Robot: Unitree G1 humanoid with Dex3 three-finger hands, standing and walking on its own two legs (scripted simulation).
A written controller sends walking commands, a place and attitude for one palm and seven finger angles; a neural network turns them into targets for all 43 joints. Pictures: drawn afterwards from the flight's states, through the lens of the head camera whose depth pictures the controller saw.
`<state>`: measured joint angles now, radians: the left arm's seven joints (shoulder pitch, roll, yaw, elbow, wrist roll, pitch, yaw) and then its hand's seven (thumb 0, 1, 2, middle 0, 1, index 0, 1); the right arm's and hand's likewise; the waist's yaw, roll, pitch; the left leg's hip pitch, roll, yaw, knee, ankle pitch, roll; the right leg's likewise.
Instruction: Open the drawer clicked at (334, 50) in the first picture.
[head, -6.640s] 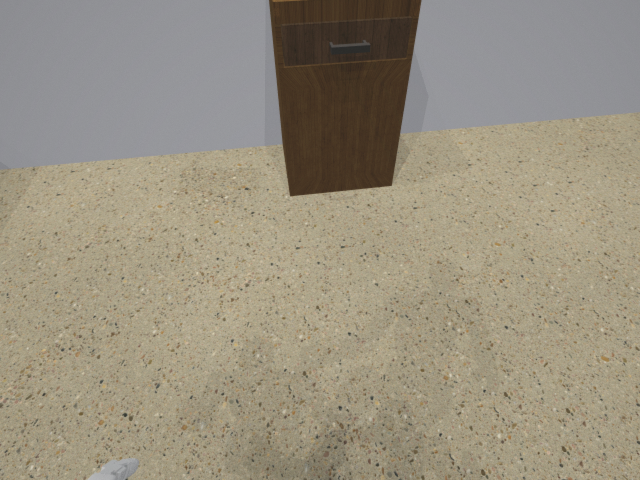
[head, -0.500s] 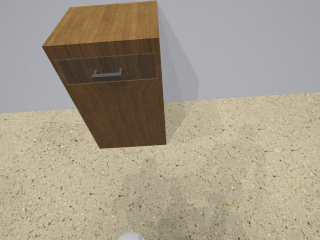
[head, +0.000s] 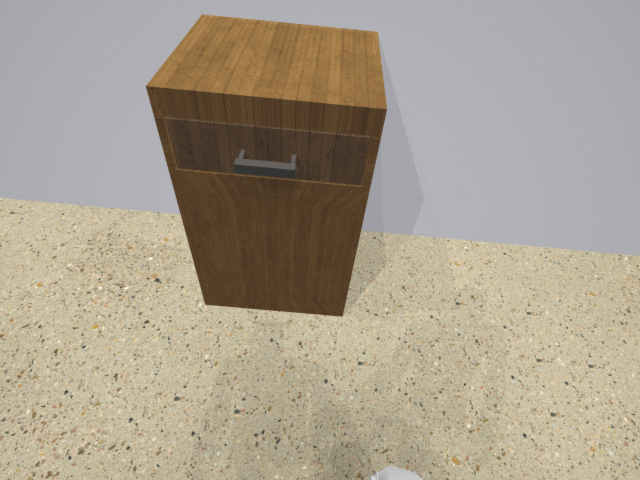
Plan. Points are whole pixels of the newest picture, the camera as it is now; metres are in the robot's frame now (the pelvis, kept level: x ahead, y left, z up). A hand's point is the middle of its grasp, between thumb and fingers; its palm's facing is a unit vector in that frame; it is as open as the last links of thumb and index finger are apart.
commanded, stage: take the last steps up to it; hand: left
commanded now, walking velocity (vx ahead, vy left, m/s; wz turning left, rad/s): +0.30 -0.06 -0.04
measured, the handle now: (266, 162) +0.78 +0.18 -0.08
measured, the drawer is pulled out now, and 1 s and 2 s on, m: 0.00 0.00 0.00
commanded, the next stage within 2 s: come to a stop and stand still in 0.56 s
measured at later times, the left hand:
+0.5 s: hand (255, 418) +0.24 +0.11 -0.17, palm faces +0.05 -0.97 -0.22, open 7.1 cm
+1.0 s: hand (245, 417) +0.25 +0.13 -0.18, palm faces +0.05 -0.98 -0.19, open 7.4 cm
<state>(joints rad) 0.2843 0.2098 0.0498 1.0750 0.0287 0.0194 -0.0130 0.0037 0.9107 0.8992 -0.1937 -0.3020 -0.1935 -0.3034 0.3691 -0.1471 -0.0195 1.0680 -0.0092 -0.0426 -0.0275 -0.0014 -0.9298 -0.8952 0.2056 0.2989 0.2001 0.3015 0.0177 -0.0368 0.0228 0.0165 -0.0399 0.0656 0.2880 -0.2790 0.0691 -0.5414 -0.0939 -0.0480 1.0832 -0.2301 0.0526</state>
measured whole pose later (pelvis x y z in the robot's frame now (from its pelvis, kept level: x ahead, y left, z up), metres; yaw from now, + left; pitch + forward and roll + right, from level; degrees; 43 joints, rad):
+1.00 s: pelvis +0.25 -0.05 +0.00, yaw -1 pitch -1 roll -1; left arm 0.27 0.16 0.04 1.06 0.02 0.05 0.03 0.00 0.91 0.90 -0.20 -0.30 -0.20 -0.30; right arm 0.09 -0.14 -0.04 1.01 -0.01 0.01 -0.05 -0.02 -0.94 -0.89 0.21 0.30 0.20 0.30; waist 0.03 -0.01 0.10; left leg -0.26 0.05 0.15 0.45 -0.16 0.04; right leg -0.39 -0.04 -0.03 0.96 -0.48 0.04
